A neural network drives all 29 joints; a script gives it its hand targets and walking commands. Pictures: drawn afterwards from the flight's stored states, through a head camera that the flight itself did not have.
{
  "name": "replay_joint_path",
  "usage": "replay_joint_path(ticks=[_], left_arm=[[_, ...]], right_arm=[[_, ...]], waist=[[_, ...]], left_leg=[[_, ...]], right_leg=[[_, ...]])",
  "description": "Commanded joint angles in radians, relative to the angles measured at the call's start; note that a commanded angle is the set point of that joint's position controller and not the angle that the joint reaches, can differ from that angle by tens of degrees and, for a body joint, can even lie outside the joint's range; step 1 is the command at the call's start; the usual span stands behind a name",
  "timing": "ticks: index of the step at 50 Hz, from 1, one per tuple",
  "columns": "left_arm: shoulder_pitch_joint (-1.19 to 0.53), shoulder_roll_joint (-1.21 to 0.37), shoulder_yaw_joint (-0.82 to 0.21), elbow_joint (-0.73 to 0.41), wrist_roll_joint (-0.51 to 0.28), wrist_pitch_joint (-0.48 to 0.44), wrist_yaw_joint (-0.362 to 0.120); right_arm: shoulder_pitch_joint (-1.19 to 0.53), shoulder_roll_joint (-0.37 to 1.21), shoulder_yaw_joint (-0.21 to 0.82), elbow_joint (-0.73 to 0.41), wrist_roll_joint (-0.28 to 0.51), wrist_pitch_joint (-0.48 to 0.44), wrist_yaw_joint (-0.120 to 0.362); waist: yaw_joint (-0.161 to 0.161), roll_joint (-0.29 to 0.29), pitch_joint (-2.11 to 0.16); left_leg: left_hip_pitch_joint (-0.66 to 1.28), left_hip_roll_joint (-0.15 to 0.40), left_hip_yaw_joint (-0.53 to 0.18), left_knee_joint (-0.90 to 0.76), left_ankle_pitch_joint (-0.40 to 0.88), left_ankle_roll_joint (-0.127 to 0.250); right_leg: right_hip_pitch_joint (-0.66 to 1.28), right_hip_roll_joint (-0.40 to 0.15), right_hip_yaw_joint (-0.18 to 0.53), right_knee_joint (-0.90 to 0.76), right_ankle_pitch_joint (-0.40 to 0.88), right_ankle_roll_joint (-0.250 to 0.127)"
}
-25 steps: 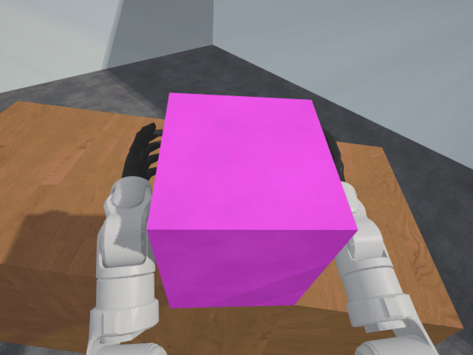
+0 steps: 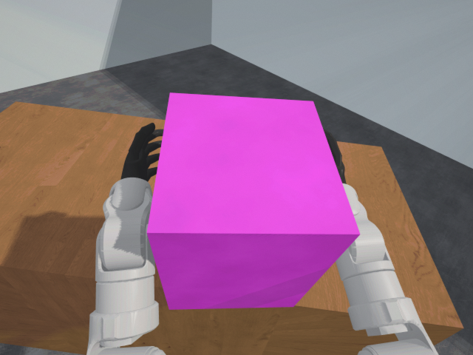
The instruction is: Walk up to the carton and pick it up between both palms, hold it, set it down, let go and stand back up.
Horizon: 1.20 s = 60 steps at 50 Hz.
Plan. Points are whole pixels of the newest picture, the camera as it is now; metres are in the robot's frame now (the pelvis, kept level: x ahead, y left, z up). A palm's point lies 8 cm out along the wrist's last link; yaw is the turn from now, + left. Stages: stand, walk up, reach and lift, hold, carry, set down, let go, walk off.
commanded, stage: hold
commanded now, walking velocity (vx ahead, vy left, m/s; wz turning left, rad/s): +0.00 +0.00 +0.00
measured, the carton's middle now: (237, 210) +0.31 +0.01 +0.14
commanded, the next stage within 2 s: set down in 1.58 s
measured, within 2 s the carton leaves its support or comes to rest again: neither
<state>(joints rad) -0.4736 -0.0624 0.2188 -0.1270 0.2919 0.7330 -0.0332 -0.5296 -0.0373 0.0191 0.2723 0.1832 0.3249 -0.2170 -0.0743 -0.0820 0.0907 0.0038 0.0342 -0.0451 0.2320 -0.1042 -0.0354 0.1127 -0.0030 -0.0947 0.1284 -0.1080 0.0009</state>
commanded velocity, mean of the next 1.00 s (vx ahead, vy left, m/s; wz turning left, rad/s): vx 0.00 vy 0.00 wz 0.00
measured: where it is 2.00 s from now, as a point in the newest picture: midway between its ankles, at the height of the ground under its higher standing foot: outside the picture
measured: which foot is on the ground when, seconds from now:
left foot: down 0.00-1.00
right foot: down 0.00-1.00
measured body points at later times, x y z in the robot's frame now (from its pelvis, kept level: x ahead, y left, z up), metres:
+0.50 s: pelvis +0.00 +0.00 +0.00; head -0.02 +0.04 +0.45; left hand +0.36 +0.15 +0.17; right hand +0.36 -0.14 +0.17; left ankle +0.03 +0.14 -0.75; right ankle -0.01 -0.11 -0.75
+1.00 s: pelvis +0.00 +0.00 +0.00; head -0.01 +0.04 +0.45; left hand +0.36 +0.15 +0.17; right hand +0.36 -0.15 +0.17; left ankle +0.03 +0.14 -0.75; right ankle -0.01 -0.11 -0.75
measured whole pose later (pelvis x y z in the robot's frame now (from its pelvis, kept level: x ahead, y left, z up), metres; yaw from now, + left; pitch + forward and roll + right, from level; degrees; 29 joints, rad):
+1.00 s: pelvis +0.00 +0.00 +0.00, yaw +0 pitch -8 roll -1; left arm -0.48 -0.07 0.22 -0.14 0.30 0.76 -0.04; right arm -0.54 -0.05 0.03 0.27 0.20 0.34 -0.22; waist -0.08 -0.08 0.10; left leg -0.01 0.04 -0.04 0.24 -0.10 -0.04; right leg 0.10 0.00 -0.09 0.13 -0.10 0.00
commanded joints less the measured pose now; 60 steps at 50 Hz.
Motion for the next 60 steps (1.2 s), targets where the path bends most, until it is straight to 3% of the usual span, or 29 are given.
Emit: replay_joint_path(ticks=[1,42,48,54,57,60], left_arm=[[-0.502,-0.365,-0.433,-0.097,-0.114,-0.05,-0.117],[-0.513,-0.367,-0.43,-0.084,-0.114,-0.056,-0.115],[-0.51,-0.38,-0.434,-0.106,-0.118,-0.016,-0.125],[-0.488,-0.376,-0.438,-0.118,-0.113,-0.013,-0.116],[-0.477,-0.374,-0.417,-0.09,-0.1,-0.004,-0.118],[-0.502,-0.373,-0.409,-0.079,-0.102,0.001,-0.118]], right_arm=[[-0.528,0.353,0.283,-0.212,0.043,-0.036,0.049],[-0.539,0.356,0.276,-0.203,0.037,-0.039,0.052],[-0.55,0.324,0.274,-0.237,0.06,-0.025,0.046],[-0.56,0.325,0.293,-0.285,0.064,-0.028,0.051],[-0.548,0.307,0.276,-0.244,0.046,-0.025,0.058],[-0.535,0.307,0.242,-0.193,0.046,-0.02,0.062]], waist=[[-0.009,0.089,-0.339],[-0.009,0.09,-0.345],[-0.035,0.103,-0.333],[-0.009,0.087,-0.366],[-0.005,0.079,-0.324],[-0.024,0.078,-0.292]], left_leg=[[0.124,-0.078,0.07,0.012,0.234,-0.028],[0.119,-0.078,0.07,0.013,0.223,-0.026],[0.135,-0.068,0.071,0.025,0.248,-0.024],[0.147,-0.065,0.076,0.019,0.255,-0.018],[0.166,-0.064,0.076,0.009,0.209,-0.023],[0.103,-0.066,0.078,0.0,0.151,-0.023]], right_leg=[[0.035,0.054,-0.031,0.016,0.21,0.04],[0.028,0.054,-0.032,0.017,0.2,0.04],[0.011,0.051,-0.023,0.012,0.198,0.026],[0.024,0.055,-0.026,0.02,0.207,0.026],[0.014,0.056,-0.027,0.004,0.161,0.02],[0.013,0.052,-0.024,0.007,0.129,0.02]])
